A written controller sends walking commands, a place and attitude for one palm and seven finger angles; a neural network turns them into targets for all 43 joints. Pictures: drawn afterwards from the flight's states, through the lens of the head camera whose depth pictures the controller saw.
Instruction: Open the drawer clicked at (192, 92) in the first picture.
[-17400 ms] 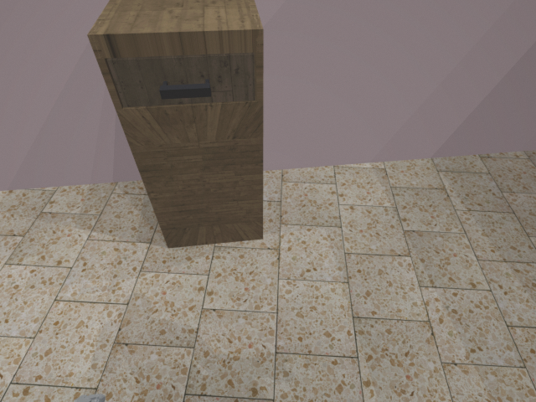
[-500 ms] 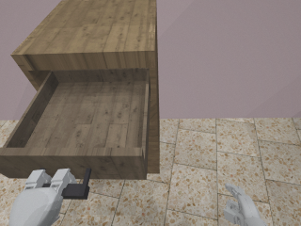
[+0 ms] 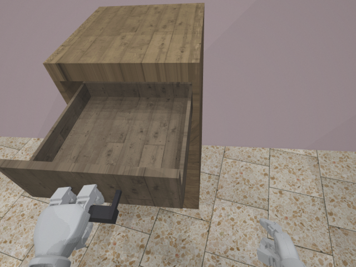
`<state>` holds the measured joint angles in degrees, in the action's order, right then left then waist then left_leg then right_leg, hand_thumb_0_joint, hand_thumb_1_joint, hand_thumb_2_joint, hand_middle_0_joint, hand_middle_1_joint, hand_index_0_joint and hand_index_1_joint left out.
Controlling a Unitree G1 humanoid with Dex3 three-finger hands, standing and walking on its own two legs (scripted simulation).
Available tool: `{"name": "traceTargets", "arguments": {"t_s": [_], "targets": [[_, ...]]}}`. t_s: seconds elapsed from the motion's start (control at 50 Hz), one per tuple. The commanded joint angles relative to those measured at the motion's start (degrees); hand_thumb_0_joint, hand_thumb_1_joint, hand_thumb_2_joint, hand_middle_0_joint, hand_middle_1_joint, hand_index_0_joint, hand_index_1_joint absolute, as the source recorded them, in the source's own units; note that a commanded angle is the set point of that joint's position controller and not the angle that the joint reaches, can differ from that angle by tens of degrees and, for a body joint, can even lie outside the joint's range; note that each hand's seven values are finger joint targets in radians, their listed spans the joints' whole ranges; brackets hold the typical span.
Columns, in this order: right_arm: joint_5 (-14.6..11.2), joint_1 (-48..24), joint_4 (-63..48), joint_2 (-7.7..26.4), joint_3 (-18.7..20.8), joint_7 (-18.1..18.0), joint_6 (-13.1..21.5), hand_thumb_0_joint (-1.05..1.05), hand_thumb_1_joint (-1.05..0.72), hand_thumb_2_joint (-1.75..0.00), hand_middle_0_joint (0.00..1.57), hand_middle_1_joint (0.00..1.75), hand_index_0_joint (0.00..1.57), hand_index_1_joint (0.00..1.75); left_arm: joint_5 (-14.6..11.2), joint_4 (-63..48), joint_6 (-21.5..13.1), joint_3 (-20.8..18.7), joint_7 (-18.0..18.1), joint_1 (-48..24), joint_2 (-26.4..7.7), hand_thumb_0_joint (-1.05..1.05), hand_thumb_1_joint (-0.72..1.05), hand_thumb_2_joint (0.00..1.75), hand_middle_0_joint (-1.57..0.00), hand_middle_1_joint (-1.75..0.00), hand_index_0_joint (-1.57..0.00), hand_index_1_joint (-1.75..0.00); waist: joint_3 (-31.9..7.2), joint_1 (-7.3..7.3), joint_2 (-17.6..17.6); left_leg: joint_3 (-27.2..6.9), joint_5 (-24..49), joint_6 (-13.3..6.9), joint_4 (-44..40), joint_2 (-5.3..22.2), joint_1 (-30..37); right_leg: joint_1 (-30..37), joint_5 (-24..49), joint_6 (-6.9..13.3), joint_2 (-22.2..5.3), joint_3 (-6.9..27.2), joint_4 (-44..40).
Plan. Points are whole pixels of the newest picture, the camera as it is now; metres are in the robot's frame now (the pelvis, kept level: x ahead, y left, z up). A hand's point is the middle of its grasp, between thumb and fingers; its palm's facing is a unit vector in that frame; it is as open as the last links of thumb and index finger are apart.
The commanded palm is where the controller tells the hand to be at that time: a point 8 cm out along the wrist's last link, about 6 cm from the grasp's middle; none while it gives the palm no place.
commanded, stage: open the thumb to release the handle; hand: left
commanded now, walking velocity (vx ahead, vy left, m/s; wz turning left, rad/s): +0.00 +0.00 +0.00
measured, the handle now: (88, 202) +0.23 +0.23 +0.05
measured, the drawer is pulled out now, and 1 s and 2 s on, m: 0.30 0.30 0.30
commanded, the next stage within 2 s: lift the hand off the handle in 0.22 s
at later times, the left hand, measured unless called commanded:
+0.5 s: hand (79, 231) +0.17 +0.23 +0.03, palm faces +0.03 -0.10 -0.99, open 13.8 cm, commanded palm +0.15 +0.23 +0.08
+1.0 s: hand (70, 217) +0.18 +0.24 +0.07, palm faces +0.07 -0.10 -0.99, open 13.4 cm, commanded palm +0.16 +0.23 +0.14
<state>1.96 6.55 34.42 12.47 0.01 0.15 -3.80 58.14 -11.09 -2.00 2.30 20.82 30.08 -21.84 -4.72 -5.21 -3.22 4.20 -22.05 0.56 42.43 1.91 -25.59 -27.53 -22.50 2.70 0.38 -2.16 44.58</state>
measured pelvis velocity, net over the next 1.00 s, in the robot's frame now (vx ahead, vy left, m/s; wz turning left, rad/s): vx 0.00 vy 0.01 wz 0.01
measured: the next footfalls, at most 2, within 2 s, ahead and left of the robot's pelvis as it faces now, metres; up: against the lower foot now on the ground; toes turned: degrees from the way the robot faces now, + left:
none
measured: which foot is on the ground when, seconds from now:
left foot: down 0.00-1.00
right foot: down 0.00-1.00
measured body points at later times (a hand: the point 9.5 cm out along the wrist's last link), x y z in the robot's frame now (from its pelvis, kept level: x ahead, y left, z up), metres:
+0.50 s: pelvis +0.00 +0.00 +0.00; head +0.02 -0.03 +0.45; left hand +0.16 +0.23 +0.09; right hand +0.21 -0.21 -0.10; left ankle -0.01 +0.13 -0.71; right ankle +0.00 -0.09 -0.71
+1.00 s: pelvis +0.00 +0.01 +0.01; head +0.00 -0.03 +0.46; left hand +0.17 +0.24 +0.13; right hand +0.22 -0.20 -0.08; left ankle -0.01 +0.13 -0.71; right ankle +0.00 -0.09 -0.71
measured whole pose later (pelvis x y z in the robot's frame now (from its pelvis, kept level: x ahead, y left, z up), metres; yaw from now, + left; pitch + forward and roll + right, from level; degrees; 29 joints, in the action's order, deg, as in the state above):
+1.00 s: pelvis +0.00 +0.01 +0.01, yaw +0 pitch +2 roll +1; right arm 1.2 6.5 34.7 13.2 0.1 -0.9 -2.8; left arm 55.1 -14.7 -1.0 1.8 15.4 26.7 -24.6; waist -2.9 -5.6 -4.6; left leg 3.6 -19.1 0.2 36.5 1.7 -19.7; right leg -20.8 -19.1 2.2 0.5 -2.6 37.5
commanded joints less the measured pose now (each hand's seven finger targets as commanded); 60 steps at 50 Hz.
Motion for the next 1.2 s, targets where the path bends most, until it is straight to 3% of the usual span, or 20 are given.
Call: {"name": "traceTargets", "arguments": {"t_s": [0.0,0.1,0.22,0.28,0.3,0.38,0.48,0.54,0.6,0.66,0.72,0.78,0.84,0.88,0.94,1.0,1.04,1.06,1.14,1.18], "targets": [[0.12,-7.89,-9.45,5.43,1.82,-0.44,2.83,0.00,-0.90,-0.90,0.20,0.30,0.20,0.30,-0.46,-10.35,1.28,-8.36,1.61,-2.50,-9.73,0.00,-0.15,0.45,-0.32,-1.24,-0.32,-1.24,-5.97,-0.35,2.80,-2.28,10.34,-1.70,-4.79,-3.25,5.24,3.31,12.92,-0.62,-0.08,4.79,-10.41],[0.27,-7.74,-9.72,5.43,1.95,-0.15,3.05,0.00,-0.90,-0.90,0.20,0.30,0.20,0.30,-0.81,-10.67,0.42,-7.17,0.92,-2.86,-8.54,0.00,-0.50,0.30,-0.30,-1.20,-0.30,-1.20,-5.11,-0.27,3.75,-2.36,9.59,-1.70,-5.26,-3.20,5.44,2.94,11.12,-0.74,-0.22,4.78,-11.31],[0.29,-7.74,-8.96,5.44,2.33,-0.54,3.22,0.00,-0.90,-0.90,0.20,0.30,0.20,0.30,-0.25,-9.13,-0.37,-8.90,1.43,-4.67,-9.93,0.00,-0.50,0.30,-0.30,-1.20,-0.30,-1.20,-4.99,-0.21,3.09,-2.28,8.65,-1.70,-5.14,-3.43,5.19,2.86,10.31,-0.67,-0.20,5.14,-11.93],[0.41,-7.26,-8.89,5.57,2.46,-0.44,3.30,0.00,-0.90,-0.90,0.20,0.30,0.20,0.30,-0.32,-9.04,-0.55,-9.51,1.83,-3.47,-10.21,0.00,-0.50,0.30,-0.30,-1.20,-0.30,-1.20,-7.04,-0.56,2.70,-2.39,10.58,-1.51,-5.12,-3.37,5.85,3.81,12.87,-0.40,-0.01,5.13,-11.23],[0.53,-6.91,-9.24,5.26,2.47,0.08,3.53,0.00,-0.90,-0.90,0.20,0.30,0.20,0.30,-0.65,-8.46,-0.48,-5.18,1.58,-0.84,-5.77,0.00,-0.50,0.30,-0.30,-1.20,-0.30,-1.20,-6.43,-0.34,3.37,-2.29,11.02,-1.64,-4.91,-3.31,5.07,3.46,14.13,-0.59,-0.21,4.23,-10.33],[0.51,-7.20,-9.35,5.80,2.62,0.27,3.16,0.00,-0.90,-0.90,0.20,0.30,0.20,0.30,-0.12,-9.85,-0.31,-7.52,2.16,-1.73,-8.83,0.00,-0.50,0.30,-0.30,-1.20,-0.30,-1.20,-7.27,-0.45,3.79,-2.40,11.25,-1.40,-4.78,-3.20,4.55,3.49,14.43,-0.42,0.02,4.86,-10.08],[0.33,-7.39,-8.98,5.81,2.51,-0.24,2.99,0.00,-0.90,-0.90,0.20,0.30,0.20,0.30,0.27,-8.49,0.42,-6.99,2.33,-6.88,-8.71,0.00,-0.50,0.30,-0.30,-1.20,-0.30,-1.20,-6.19,0.61,4.28,-2.60,8.65,-1.63,-4.67,-3.19,4.33,1.88,10.87,-0.60,-0.04,4.60,-10.74],[0.16,-7.02,-8.52,5.55,2.62,-0.50,3.21,0.00,-0.90,-0.90,0.20,0.30,0.20,0.30,0.38,-7.57,0.51,-6.92,2.39,-7.49,-8.69,0.00,-0.50,0.30,-0.30,-1.20,-0.30,-1.20,-7.18,0.30,3.27,-2.35,9.06,-1.68,-4.78,-3.17,4.64,2.49,11.81,-0.67,-0.11,4.22,-10.41],[-0.01,-7.53,-8.47,5.57,2.39,-0.79,3.12,0.00,-0.90,-0.90,0.20,0.30,0.20,0.30,0.08,-7.02,1.02,-6.68,2.17,-9.37,-8.94,0.00,-0.50,0.30,-0.30,-1.20,-0.30,-1.20,-6.81,0.53,4.76,-2.43,8.46,-1.72,-5.08,-3.13,4.21,2.71,11.08,-0.89,-0.26,4.17,-10.75],[-0.08,-8.16,-8.65,5.36,2.18,-1.35,3.10,0.00,-0.90,-0.90,0.20,0.30,0.20,0.30,-0.19,-10.05,1.38,-7.72,1.83,-11.67,-10.95,0.00,-0.50,0.30,-0.30,-1.20,-0.30,-1.20,-7.78,-0.07,2.18,-2.37,8.21,-1.89,-5.81,-3.32,5.74,4.11,9.65,-0.81,-0.51,4.23,-11.84],[-0.22,-8.49,-8.65,5.07,1.93,-1.64,3.21,0.00,-0.90,-0.90,0.20,0.30,0.20,0.30,-1.01,-12.31,1.40,-7.97,1.02,-12.73,-11.31,0.00,-0.50,0.30,-0.30,-1.20,-0.30,-1.20,-7.33,0.17,0.90,-2.48,9.17,-1.88,-6.42,-3.27,7.61,4.59,10.11,-0.71,-0.53,4.73,-13.00],[-0.29,-8.81,-8.60,5.15,1.82,-2.06,3.44,0.00,-0.90,-0.90,0.20,0.30,0.20,0.30,-2.00,-13.06,0.86,-10.35,0.33,-13.88,-13.63,0.00,-0.50,0.30,-0.30,-1.20,-0.30,-1.20,-6.92,0.01,1.84,-2.75,9.88,-1.88,-7.32,-3.10,8.89,5.55,9.80,-0.77,-0.44,5.07,-14.54],[-0.42,-8.43,-8.80,5.00,1.91,-1.77,3.83,0.00,-0.90,-0.90,0.20,0.30,0.20,0.30,-2.73,-15.86,0.23,-9.16,-0.36,-13.22,-12.12,0.00,-0.50,0.30,-0.30,-1.20,-0.30,-1.20,-7.00,-0.14,-0.70,-2.59,11.93,-1.83,-8.24,-2.97,10.57,6.37,11.89,-0.66,-0.37,4.14,-14.56],[-0.57,-8.49,-9.37,5.20,1.77,-1.56,3.96,0.00,-0.90,-0.90,0.20,0.30,0.20,0.30,-3.67,-16.40,0.55,-10.62,-0.89,-9.89,-12.98,0.00,-0.50,0.30,-0.30,-1.20,-0.30,-1.20,-7.21,-0.66,1.06,-2.83,13.31,-1.70,-8.87,-2.75,10.90,8.01,13.69,-0.71,-0.37,4.03,-15.06],[-0.71,-8.84,-9.37,5.36,1.76,-1.08,3.68,0.00,-0.90,-0.90,0.20,0.30,0.20,0.30,-3.81,-18.45,1.12,-8.25,-2.07,-10.44,-11.08,0.00,-0.50,0.30,-0.30,-1.20,-0.30,-1.20,-6.30,-0.41,1.06,-2.65,13.75,-1.79,-10.03,-2.53,11.65,8.20,13.74,-0.99,-0.50,3.22,-15.57],[-0.96,-9.08,-9.87,5.61,1.41,-0.68,3.44,0.00,-0.90,-0.90,0.20,0.30,0.20,0.30,-4.40,-19.32,2.69,-8.13,-4.01,-7.12,-11.09,0.00,-0.50,0.30,-0.30,-1.20,-0.30,-1.20,-5.81,-1.01,2.19,-2.56,14.83,-1.81,-11.31,-2.23,12.24,10.25,14.94,-1.16,-0.68,2.85,-16.48],[-1.07,-9.55,-9.84,5.98,1.31,-0.79,3.06,0.00,-0.90,-0.90,0.20,0.30,0.20,0.30,-4.69,-20.08,3.37,-8.06,-5.51,-8.76,-11.92,0.00,-0.50,0.30,-0.30,-1.20,-0.30,-1.20,-4.70,-0.92,2.80,-2.49,14.71,-1.96,-12.21,-2.31,12.41,11.01,15.17,-1.37,-0.77,3.07,-17.50],[-1.16,-9.57,-9.86,6.09,1.30,-0.76,2.83,0.00,-0.90,-0.90,0.20,0.30,0.20,0.30,-4.45,-20.69,3.63,-8.95,-6.08,-8.14,-12.93,0.00,-0.50,0.30,-0.30,-1.20,-0.30,-1.20,-4.91,-1.22,2.03,-2.36,15.25,-1.89,-12.54,-2.25,13.11,11.54,15.47,-1.32,-0.67,3.16,-17.91],[-1.49,-9.31,-10.98,6.31,0.96,-0.23,2.74,0.00,-0.90,-0.90,0.20,0.30,0.20,0.30,-5.59,-24.97,4.07,-6.76,-8.81,-7.01,-11.43,0.00,-0.50,0.30,-0.30,-1.20,-0.30,-1.20,-4.46,-1.34,1.47,-2.41,16.46,-1.94,-13.86,-1.83,14.79,12.74,15.37,-1.48,-0.79,2.23,-19.11],[-1.80,-10.50,-11.21,6.51,0.54,-0.18,2.61,0.00,-0.90,-0.90,0.20,0.30,0.20,0.30,-5.79,-25.64,4.41,-8.34,-9.63,-7.01,-12.75,0.00,-0.50,0.30,-0.30,-1.20,-0.30,-1.20,-3.76,-1.38,1.52,-2.86,16.78,-1.70,-14.44,-1.54,15.52,13.33,15.19,-1.16,-0.44,2.94,-20.10]]}}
